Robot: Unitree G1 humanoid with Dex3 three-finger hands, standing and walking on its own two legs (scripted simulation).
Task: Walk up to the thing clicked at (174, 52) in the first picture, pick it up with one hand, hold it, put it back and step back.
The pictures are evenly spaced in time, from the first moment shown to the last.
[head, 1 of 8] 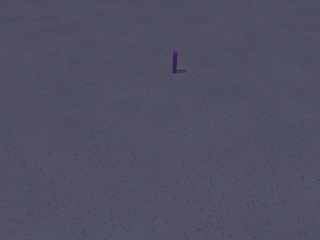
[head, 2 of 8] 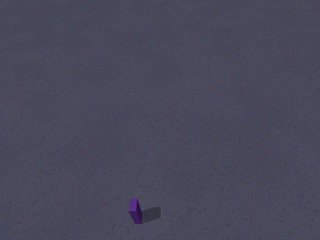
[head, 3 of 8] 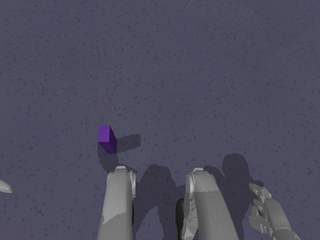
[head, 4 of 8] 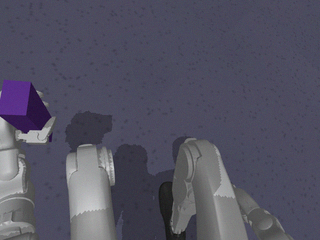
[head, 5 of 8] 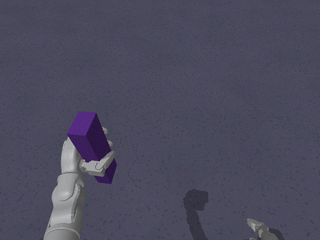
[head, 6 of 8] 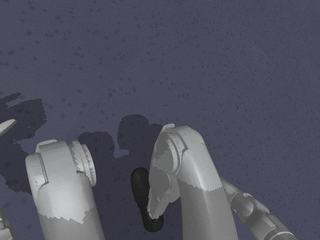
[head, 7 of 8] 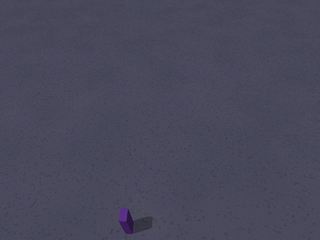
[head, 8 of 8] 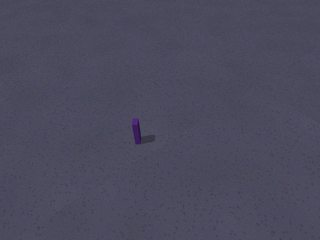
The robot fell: no
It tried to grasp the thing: yes
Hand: left
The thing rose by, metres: 0.67
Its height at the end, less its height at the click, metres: +0.00
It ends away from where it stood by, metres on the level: 0.04
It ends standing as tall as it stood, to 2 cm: yes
